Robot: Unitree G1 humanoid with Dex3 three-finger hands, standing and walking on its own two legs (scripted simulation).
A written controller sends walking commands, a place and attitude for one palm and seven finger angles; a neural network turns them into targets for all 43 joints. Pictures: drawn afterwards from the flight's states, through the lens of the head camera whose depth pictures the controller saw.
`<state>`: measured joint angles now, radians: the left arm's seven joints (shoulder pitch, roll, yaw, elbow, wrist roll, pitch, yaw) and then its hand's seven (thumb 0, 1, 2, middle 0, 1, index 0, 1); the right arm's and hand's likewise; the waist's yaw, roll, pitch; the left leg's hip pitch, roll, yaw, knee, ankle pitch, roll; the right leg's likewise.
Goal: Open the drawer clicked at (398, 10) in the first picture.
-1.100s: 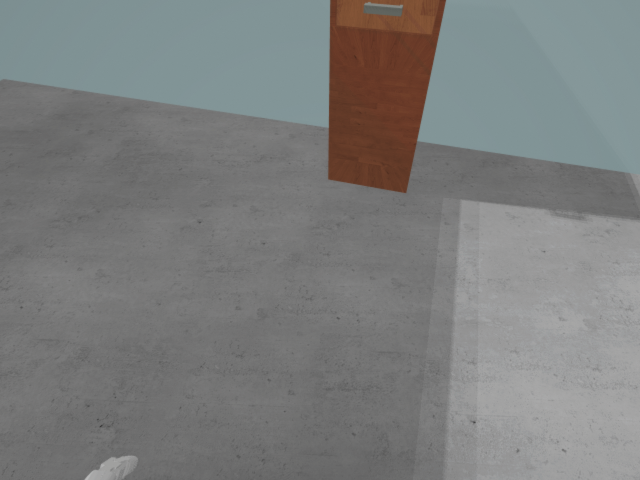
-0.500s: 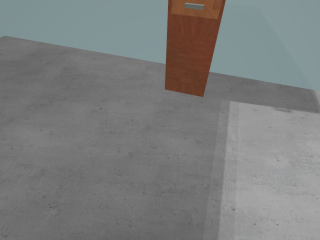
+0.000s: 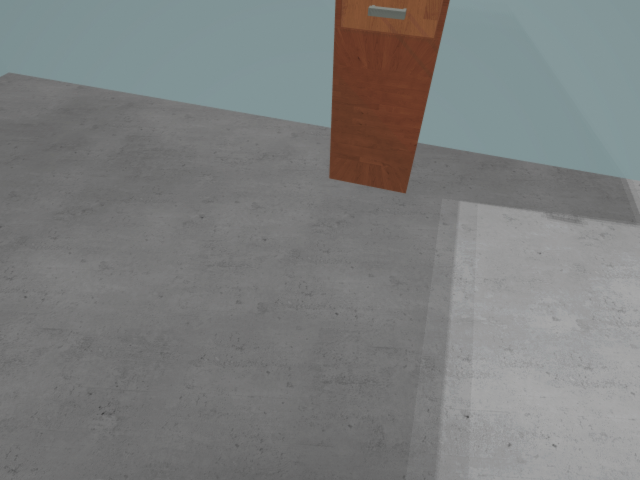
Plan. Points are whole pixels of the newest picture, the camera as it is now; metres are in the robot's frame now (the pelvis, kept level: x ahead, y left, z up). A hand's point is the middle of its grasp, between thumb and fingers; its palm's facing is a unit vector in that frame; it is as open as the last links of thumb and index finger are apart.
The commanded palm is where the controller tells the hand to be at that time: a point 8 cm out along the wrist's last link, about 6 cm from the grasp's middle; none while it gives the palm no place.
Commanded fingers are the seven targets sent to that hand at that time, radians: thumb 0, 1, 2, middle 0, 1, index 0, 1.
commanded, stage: look at it before walking up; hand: left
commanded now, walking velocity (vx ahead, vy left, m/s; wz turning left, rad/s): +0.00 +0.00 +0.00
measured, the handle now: (387, 10) +1.57 -0.15 +0.03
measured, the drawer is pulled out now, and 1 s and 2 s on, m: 0.00 0.00 0.00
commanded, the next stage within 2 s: walk to a spot facing it in 0.44 s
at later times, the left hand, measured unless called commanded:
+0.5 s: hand out of the picture +0.08 +0.25 -0.16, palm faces -0.02 -0.94 -0.33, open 7.4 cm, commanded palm none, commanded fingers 0.00 0.90 0.90 -0.20 -0.30 -0.20 -0.30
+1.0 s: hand out of the picture +0.11 +0.18 -0.19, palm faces -0.12 -0.98 -0.15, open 7.4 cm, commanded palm none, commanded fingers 0.00 0.90 0.90 -0.20 -0.30 -0.20 -0.30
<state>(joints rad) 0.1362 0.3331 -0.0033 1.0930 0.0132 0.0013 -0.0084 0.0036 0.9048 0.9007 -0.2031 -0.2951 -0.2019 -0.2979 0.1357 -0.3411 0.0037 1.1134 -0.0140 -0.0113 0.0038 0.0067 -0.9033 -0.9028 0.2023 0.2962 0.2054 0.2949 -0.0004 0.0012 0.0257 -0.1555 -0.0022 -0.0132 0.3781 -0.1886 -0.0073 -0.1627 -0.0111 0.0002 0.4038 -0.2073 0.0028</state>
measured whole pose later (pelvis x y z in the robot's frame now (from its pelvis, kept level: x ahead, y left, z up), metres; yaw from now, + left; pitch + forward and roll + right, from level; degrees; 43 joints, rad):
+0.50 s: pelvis +0.01 +0.00 +0.00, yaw +0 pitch -2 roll +0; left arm 0.14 0.34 0.00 1.10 0.01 0.00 -0.01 0.00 0.90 0.90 -0.20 -0.30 -0.20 -0.30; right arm 0.12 -0.34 0.01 1.11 -0.01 -0.01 0.00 0.01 -0.90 -0.90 0.20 0.30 0.21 0.29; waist 0.00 0.00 0.03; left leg -0.14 0.00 -0.02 0.36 -0.19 -0.01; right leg -0.14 -0.01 0.00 0.38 -0.21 0.00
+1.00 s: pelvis +0.11 +0.00 -0.01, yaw -7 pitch +0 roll +0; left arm 0.32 0.18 0.03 1.11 0.02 0.02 -0.03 0.01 0.91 0.90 -0.20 -0.29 -0.20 -0.30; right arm 0.42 -0.17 -0.01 1.13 -0.03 -0.08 -0.02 0.00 -0.91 -0.90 0.20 0.30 0.20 0.29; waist -0.04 -0.02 0.03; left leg -0.03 0.04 0.10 0.47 -0.42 0.00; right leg -0.42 -0.02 -0.04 0.97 -0.49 -0.03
